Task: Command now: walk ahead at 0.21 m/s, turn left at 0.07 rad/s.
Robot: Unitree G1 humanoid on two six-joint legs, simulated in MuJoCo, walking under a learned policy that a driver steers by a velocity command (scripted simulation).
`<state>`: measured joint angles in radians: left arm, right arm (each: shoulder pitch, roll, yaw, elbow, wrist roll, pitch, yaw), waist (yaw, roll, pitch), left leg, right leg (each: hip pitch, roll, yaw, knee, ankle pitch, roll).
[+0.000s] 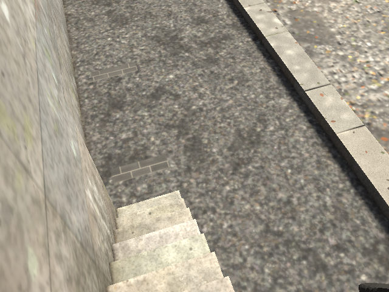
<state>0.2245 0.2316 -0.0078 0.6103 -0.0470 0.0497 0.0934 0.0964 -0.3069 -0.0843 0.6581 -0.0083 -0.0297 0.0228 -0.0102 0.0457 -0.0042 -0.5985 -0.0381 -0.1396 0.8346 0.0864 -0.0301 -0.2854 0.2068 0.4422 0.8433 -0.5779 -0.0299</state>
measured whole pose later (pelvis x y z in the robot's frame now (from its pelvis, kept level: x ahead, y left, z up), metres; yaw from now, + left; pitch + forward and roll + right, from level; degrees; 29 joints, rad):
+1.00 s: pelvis +0.53 +0.25 -0.65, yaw +29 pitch -5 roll -6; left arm 0.28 0.31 0.07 0.74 -0.05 0.13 0.01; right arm 0.37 -0.20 0.00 0.75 -0.06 -0.02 -0.08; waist 0.02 -0.17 0.10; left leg -0.35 0.23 -0.07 0.94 -0.50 -0.12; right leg -0.54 0.10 0.25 1.35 -0.12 0.23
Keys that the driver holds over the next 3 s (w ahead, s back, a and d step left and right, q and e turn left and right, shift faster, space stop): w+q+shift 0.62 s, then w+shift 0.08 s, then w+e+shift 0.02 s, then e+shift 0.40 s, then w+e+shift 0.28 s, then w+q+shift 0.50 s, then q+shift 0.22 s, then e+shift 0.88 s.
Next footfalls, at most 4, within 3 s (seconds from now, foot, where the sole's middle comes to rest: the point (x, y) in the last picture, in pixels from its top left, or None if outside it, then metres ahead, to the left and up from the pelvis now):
0.22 left None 0.08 0.18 -0.95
0.50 right None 0.38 0.00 -1.17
0.76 left None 0.48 0.43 -1.38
1.26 right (203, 273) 0.81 0.07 -1.60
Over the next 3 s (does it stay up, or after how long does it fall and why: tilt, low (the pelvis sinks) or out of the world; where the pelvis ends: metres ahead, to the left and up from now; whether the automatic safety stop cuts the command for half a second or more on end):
stays up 1.38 0.52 -1.51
